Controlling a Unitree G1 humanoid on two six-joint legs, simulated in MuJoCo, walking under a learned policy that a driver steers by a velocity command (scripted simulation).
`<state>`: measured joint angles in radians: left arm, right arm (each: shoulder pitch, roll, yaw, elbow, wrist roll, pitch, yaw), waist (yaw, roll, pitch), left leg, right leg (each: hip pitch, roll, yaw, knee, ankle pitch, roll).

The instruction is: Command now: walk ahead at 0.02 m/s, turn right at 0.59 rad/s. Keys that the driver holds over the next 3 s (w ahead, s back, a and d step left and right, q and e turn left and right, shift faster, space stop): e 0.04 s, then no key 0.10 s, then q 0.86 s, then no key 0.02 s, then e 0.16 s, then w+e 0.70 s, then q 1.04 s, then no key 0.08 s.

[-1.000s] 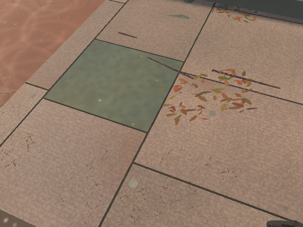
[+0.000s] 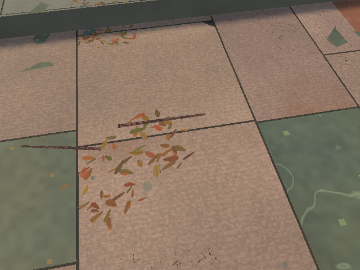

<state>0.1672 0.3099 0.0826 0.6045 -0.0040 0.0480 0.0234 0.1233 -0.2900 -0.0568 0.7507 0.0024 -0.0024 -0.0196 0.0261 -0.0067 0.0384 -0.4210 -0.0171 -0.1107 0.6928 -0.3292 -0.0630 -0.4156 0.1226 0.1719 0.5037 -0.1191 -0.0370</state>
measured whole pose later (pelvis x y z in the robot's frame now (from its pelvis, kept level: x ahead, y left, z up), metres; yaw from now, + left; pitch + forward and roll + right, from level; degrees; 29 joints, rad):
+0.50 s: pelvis +0.00 +0.02 +0.00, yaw +1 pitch +1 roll -1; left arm 0.18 0.26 0.07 0.67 0.01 0.04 0.04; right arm 0.19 -0.30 -0.06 0.76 0.02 0.01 0.00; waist -0.02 0.03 0.04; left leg -0.40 -0.02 -0.05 0.81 -0.47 -0.02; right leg -0.20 0.00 0.01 0.49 -0.30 0.01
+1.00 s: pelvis -0.02 +0.07 +0.01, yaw +18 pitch +2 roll -3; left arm 0.12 0.31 0.09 0.72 0.00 0.02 0.05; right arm 0.20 -0.30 -0.05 0.63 0.01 0.03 -0.03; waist -0.02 -0.02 0.06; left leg -0.29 -0.09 -0.13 0.45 -0.17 0.08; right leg -0.48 0.01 0.10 0.91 -0.34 0.10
